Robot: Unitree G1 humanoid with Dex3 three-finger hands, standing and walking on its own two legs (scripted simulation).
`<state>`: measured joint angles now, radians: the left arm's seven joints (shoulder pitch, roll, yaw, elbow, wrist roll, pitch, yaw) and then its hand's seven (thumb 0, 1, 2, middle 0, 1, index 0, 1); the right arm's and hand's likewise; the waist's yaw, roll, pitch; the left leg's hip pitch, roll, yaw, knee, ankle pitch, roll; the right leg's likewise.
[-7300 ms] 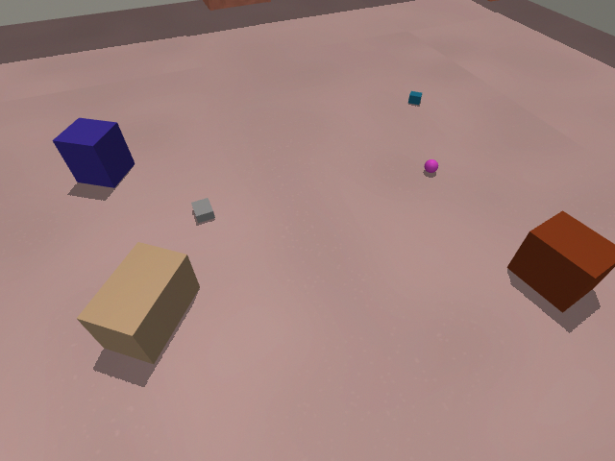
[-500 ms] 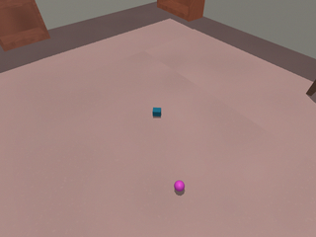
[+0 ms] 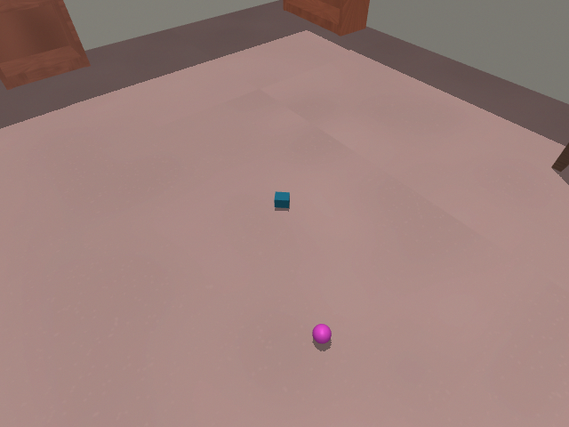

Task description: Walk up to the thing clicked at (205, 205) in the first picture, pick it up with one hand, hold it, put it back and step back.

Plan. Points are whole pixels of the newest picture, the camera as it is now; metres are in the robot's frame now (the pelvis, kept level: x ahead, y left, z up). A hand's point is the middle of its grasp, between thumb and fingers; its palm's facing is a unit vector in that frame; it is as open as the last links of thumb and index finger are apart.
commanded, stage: stand
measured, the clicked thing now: out of the picture -0.02 +0.88 -0.76
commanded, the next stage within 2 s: walk up in 0.72 s
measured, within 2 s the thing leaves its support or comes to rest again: neither
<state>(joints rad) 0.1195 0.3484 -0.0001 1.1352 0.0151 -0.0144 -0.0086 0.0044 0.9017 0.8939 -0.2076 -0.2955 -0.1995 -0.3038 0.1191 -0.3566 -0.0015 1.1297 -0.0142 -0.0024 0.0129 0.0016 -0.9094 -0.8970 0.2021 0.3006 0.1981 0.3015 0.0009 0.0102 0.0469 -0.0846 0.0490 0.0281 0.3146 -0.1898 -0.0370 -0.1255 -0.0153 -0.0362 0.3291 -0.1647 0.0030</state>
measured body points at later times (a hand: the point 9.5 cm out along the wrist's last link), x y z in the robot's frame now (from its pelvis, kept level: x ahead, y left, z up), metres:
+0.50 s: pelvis +0.01 +0.00 +0.00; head +0.01 +0.00 +0.45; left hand +0.08 +0.31 -0.13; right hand +0.07 -0.30 -0.13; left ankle -0.01 +0.14 -0.75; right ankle +0.01 -0.12 -0.75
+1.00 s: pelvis +0.06 +0.01 -0.02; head +0.06 +0.01 +0.43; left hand +0.08 +0.35 -0.13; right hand +0.13 -0.32 -0.14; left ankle +0.02 +0.13 -0.73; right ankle +0.01 -0.12 -0.75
